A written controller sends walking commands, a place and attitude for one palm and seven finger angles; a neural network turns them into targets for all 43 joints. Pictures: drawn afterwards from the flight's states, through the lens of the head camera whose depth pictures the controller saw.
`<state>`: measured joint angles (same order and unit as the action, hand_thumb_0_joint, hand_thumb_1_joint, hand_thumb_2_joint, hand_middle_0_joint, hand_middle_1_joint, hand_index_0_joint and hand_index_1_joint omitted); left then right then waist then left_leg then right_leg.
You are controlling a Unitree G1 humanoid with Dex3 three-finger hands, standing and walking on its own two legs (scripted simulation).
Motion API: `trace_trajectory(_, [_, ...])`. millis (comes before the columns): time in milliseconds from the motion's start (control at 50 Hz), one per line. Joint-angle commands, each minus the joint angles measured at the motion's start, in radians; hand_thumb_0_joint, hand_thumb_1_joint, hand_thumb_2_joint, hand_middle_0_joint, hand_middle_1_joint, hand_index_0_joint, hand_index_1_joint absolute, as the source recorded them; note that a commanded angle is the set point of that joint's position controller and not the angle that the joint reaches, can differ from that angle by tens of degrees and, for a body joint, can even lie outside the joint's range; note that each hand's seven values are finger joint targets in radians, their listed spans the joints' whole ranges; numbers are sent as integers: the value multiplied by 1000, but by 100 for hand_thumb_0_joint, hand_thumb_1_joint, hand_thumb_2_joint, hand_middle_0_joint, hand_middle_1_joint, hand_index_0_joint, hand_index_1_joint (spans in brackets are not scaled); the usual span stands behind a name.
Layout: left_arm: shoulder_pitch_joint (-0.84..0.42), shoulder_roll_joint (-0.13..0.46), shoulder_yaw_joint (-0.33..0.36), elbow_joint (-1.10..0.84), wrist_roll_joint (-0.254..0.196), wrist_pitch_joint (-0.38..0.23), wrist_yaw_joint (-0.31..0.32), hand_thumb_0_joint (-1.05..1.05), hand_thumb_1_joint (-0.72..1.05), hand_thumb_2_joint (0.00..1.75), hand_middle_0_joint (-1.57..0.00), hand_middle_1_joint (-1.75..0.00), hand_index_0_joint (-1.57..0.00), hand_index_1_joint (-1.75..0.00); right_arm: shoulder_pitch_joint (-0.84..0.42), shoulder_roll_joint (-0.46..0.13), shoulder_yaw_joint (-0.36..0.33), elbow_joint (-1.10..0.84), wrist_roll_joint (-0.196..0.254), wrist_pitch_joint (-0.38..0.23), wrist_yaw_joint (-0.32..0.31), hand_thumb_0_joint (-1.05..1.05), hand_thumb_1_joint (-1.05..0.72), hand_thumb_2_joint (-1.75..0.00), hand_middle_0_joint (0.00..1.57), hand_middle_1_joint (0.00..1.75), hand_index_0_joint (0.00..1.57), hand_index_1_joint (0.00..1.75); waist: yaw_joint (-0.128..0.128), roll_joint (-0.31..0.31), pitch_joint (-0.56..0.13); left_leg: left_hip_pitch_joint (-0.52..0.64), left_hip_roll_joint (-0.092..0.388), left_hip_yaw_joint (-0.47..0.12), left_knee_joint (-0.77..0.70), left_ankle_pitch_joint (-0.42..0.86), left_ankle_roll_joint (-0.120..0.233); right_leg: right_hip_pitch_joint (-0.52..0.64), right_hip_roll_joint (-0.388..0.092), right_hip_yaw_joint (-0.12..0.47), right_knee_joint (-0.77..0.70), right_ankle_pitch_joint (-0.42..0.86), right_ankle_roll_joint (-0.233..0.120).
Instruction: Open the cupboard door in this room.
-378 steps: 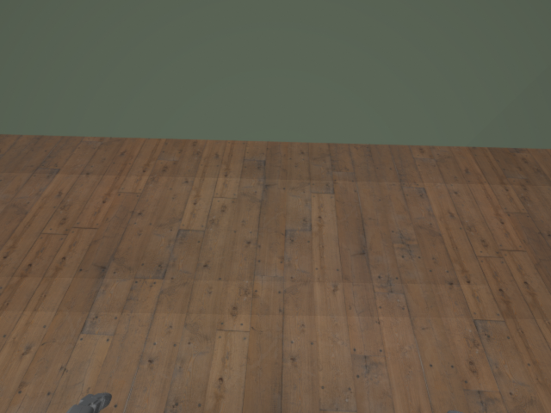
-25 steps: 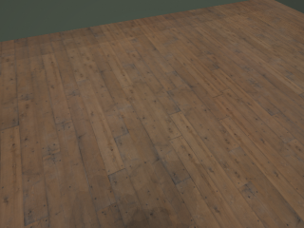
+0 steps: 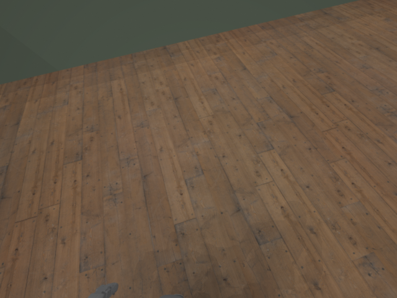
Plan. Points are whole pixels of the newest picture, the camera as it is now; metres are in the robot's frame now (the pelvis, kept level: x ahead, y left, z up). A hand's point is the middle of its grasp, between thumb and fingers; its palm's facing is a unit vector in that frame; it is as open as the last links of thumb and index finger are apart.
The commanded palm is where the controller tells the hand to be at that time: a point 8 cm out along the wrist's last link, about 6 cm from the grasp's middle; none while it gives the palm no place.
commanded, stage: turn or walk to find it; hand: left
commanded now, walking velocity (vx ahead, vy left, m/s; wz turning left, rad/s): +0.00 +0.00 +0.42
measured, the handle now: out of the picture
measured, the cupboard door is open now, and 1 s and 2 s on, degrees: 0 0 0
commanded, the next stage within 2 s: none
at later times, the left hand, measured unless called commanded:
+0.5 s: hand out of the picture -0.07 +0.25 -0.18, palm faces +0.28 -0.93 -0.24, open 7.4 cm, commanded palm none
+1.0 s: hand out of the picture -0.02 +0.21 -0.13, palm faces +0.42 -0.86 -0.28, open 7.4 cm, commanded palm none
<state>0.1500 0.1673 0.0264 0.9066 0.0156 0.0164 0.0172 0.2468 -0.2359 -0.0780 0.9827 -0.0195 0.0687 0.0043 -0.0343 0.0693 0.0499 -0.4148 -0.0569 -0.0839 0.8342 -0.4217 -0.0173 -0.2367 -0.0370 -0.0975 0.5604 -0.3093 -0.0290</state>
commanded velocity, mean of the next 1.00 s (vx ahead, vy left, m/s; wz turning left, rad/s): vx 0.00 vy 0.00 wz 0.42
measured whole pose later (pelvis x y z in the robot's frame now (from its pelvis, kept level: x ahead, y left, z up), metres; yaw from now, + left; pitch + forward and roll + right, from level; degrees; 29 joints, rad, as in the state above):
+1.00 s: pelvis -0.04 -0.01 +0.00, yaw +26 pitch -1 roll +2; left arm 0.16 0.16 0.02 0.91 0.02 0.02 0.02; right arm 0.25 -0.25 -0.08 0.99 -0.02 0.08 0.01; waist -0.03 0.06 0.05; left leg -0.45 -0.04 -0.06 1.02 -0.43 -0.03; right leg -0.22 -0.06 -0.12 0.54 -0.30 -0.03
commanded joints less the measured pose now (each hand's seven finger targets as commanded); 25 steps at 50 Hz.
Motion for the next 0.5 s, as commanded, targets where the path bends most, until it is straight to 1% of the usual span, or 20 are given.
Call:
trace_trajectory(0, [-28,183,49,-74,-1,-22,18,0,90,90,-20,-30,-20,-30,7,-86,-32,-53,-8,-7,8,0,-90,-90,20,30,20,30,3,-212,38,-149,62,0,391,41,-25,-23,-279,188,-310,100,-65])
trace_trajectory(20, [-29,168,46,-72,-1,-25,19,0,90,90,-20,-30,-20,-30,29,-77,-31,-43,-6,-7,11,0,-90,-90,20,30,20,30,-6,-212,38,-146,69,16,399,71,-32,-18,-263,141,-299,147,-54])
trace_trajectory(60, [7,167,45,-64,0,-31,19,0,90,90,-20,-30,-20,-30,38,-73,-27,-36,-5,-6,12,0,-90,-90,20,30,20,30,7,-230,18,-151,75,32,400,104,-49,34,-254,95,-288,189,-54])
trace_trajectory(120, [68,169,47,-41,1,-30,21,0,90,90,-20,-30,-20,-30,-7,-77,-24,-41,-5,-4,11,0,-90,-90,20,30,20,30,38,-228,13,-157,94,45,356,93,-62,76,-281,97,-288,195,-71])
trace_trajectory(140, [76,180,51,-35,5,-30,21,0,90,90,-20,-30,-20,-30,-16,-72,-21,-43,-5,-5,11,0,-90,-90,20,30,20,30,41,-225,6,-153,100,52,318,74,-65,96,-291,92,-279,213,-80])
trace_trajectory(160, [94,188,52,-28,7,-28,22,0,90,90,-20,-30,-20,-30,-40,-71,-17,-51,-3,-6,10,0,-90,-90,20,30,20,30,54,-224,7,-138,106,64,273,47,-66,99,-305,96,-272,234,-90])
trace_trajectory(200, [114,207,58,-16,11,-26,21,0,90,90,-20,-30,-20,-30,-68,-62,-12,-58,0,-9,9,0,-90,-90,20,30,20,30,65,-219,-10,-107,110,88,173,0,-64,124,-322,84,-250,290,-106])
trace_trajectory(220, [123,211,61,-9,14,-25,20,0,90,90,-20,-30,-20,-30,-85,-54,-9,-65,2,-12,9,0,-90,-90,20,30,20,30,74,-227,-12,-84,108,103,110,-28,-62,133,-328,76,-235,326,-108])
trace_trajectory(260, [145,230,66,2,17,-21,17,0,90,90,-20,-30,-20,-30,-102,-47,1,-70,7,-21,8,0,-90,-90,20,30,20,30,88,-255,-51,-40,99,132,2,-45,-54,168,-330,64,-191,428,-116])
trace_trajectory(280, [146,240,71,6,17,-20,16,0,90,90,-20,-30,-20,-30,-101,-44,4,-72,11,-27,7,0,-90,-90,20,30,20,30,88,-274,-65,-12,96,144,-48,-51,-48,179,-337,59,-167,476,-119])
trace_trajectory(300, [148,245,72,11,17,-18,15,0,90,90,-20,-30,-20,-30,-92,-44,6,-72,13,-31,5,0,-90,-90,20,30,20,30,86,-271,-82,23,88,157,-98,-40,-42,177,-339,50,-143,505,-114])
trace_trajectory(320, [133,247,72,17,16,-16,15,0,90,90,-20,-30,-20,-30,-70,-44,6,-69,14,-35,3,0,-90,-90,20,30,20,30,69,-274,-87,68,86,166,-182,-5,-37,164,-337,37,-108,514,-98])
trace_trajectory(340, [121,247,73,17,12,-13,14,0,90,90,-20,-30,-20,-30,-32,-50,6,-60,13,-40,2,0,-90,-90,20,30,20,30,46,-261,-103,145,82,177,-282,91,-32,129,-324,5,-65,477,-66])
trace_trajectory(360, [111,236,70,13,3,-7,12,0,90,90,-20,-30,-20,-30,4,-72,2,-48,11,-48,4,0,-90,-90,20,30,20,30,20,-188,-122,258,89,164,-418,236,-20,66,-289,-43,17,414,-15])
trace_trajectory(380, [128,191,64,-3,-6,0,9,0,90,90,-20,-30,-20,-30,38,-149,-14,-45,5,-60,2,0,-90,-90,20,30,20,30,2,21,-161,407,234,-22,-491,420,34,-97,-202,-90,188,186,49])
trace_trajectory(400, [89,128,41,-39,-7,7,5,0,90,90,-20,-30,-20,-30,74,-236,-33,-44,2,-59,-6,0,-90,-90,20,30,20,30,-21,249,-122,443,445,-279,-509,769,149,-322,-86,-80,366,-319,111])
trace_trajectory(420, [41,148,38,-50,1,18,10,0,90,90,-20,-30,-20,-30,92,-248,-33,-33,3,-48,-8,0,-90,-90,20,30,20,30,-35,150,-117,366,481,-216,-490,744,199,-279,-96,7,472,-330,95])
trace_trajectory(440, [23,141,42,-37,4,25,10,0,90,90,-20,-30,-20,-30,62,-209,-23,-30,-2,-54,-19,0,-90,-90,20,30,20,30,-27,140,-88,327,429,-193,-510,704,195,-297,-103,44,508,-282,96])
trace_trajectory(460, [21,146,47,-24,3,27,7,0,90,90,-20,-30,-20,-30,11,-193,-19,-39,-2,-55,-27,0,-90,-90,20,30,20,30,-9,168,-64,326,389,-170,-499,687,187,-324,-101,57,544,-226,101])
trace_trajectory(480, [16,157,49,-16,0,24,1,0,90,90,-20,-30,-20,-30,-32,-171,-9,-54,-2,-56,-29,0,-90,-90,20,30,20,30,2,139,-30,289,352,-134,-492,695,181,-314,-98,66,556,-174,102])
